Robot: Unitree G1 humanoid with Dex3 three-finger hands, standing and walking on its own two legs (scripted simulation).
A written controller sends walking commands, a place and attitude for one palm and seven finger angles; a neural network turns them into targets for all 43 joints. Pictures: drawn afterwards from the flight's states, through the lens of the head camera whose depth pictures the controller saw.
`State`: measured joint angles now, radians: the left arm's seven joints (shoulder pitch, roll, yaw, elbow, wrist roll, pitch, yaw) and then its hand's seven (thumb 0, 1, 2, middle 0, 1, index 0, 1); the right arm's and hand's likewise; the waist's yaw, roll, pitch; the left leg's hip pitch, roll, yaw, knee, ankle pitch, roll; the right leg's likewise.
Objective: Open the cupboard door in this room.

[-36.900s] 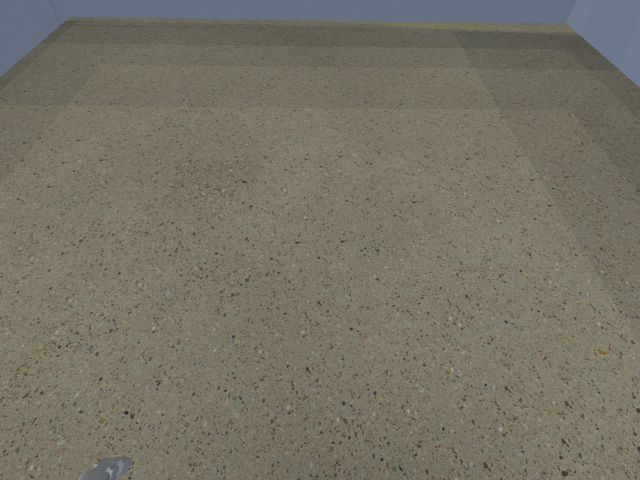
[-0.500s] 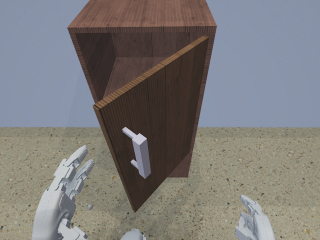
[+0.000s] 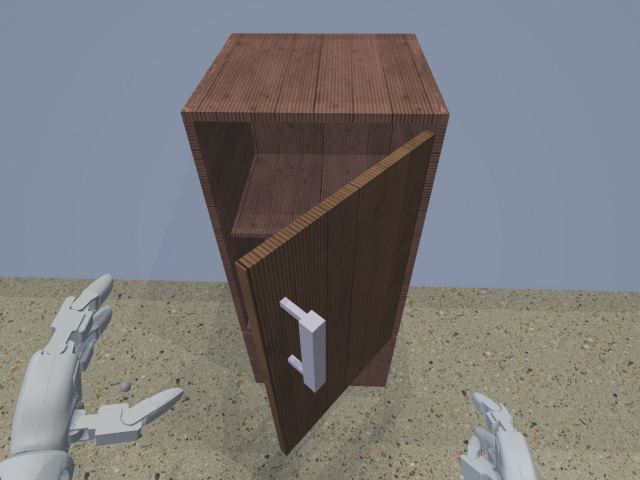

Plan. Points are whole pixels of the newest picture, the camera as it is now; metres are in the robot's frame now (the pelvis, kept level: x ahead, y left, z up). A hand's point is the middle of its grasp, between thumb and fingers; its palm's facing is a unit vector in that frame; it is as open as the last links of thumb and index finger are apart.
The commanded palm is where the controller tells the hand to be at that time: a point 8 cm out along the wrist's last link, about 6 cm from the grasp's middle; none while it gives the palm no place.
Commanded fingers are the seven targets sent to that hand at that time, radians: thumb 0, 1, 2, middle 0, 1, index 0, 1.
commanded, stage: draw the hand back to the body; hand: left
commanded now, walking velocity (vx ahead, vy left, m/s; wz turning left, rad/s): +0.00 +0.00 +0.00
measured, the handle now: (302, 345) +0.30 +0.06 +0.01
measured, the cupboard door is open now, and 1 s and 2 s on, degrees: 50 50 50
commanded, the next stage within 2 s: step back with the hand held close in 0.70 s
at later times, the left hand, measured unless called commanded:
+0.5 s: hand (76, 316) +0.21 +0.25 +0.18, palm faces +0.45 -0.81 -0.38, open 7.7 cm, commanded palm +0.16 +0.29 +0.20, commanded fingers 0.00 0.90 0.90 -0.20 -0.30 -0.20 -0.30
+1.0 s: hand (95, 305) +0.22 +0.24 +0.19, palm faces +0.40 -0.78 -0.47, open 7.4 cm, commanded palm +0.16 +0.28 +0.20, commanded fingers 0.00 0.90 0.90 -0.20 -0.30 -0.20 -0.30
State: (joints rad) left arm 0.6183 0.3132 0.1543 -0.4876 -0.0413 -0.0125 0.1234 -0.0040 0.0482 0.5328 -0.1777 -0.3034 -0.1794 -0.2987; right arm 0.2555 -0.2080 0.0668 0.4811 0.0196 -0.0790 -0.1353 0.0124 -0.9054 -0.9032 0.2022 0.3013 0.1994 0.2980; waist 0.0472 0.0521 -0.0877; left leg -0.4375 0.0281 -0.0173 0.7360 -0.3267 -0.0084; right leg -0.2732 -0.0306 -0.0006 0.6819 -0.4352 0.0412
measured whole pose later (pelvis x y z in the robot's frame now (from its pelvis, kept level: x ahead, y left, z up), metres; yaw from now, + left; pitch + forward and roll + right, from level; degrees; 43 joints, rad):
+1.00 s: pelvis +0.01 -0.02 +0.02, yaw -1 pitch +0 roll -1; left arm 0.49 0.37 0.40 -0.42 -0.06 -0.12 0.10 0.02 0.89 0.90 -0.21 -0.30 -0.21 -0.30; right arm 0.15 -0.24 0.00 0.58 0.00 -0.01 -0.09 0.01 -0.91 -0.90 0.20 0.30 0.20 0.30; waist 0.02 0.06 0.02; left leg -0.25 0.06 -0.01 0.47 -0.21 -0.04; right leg -0.09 0.00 0.00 0.39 -0.30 0.01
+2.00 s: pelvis -0.20 +0.01 +0.00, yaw +3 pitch +0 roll -2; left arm 0.53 0.41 0.43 -0.58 -0.05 -0.23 0.15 0.01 0.89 0.90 -0.21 -0.30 -0.21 -0.30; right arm 0.13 -0.18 -0.02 0.63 -0.01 -0.10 -0.03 0.01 -0.91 -0.90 0.20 0.30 0.20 0.30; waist 0.04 0.02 0.04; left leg -0.65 0.05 0.05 0.82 -0.30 -0.04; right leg -0.26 0.05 0.00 0.64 -0.38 -0.02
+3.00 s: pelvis -0.28 +0.02 +0.01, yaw -1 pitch +0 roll +2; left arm 0.21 0.21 0.06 0.52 0.03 0.06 0.01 0.01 0.91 0.90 -0.20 -0.30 -0.20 -0.30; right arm 0.18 -0.23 0.00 0.78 -0.04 -0.01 -0.01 0.01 -0.91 -0.90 0.20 0.30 0.20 0.30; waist -0.03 0.01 0.03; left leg -0.34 0.00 0.07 0.57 -0.23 0.00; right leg -0.38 -0.02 0.02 0.79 -0.45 0.01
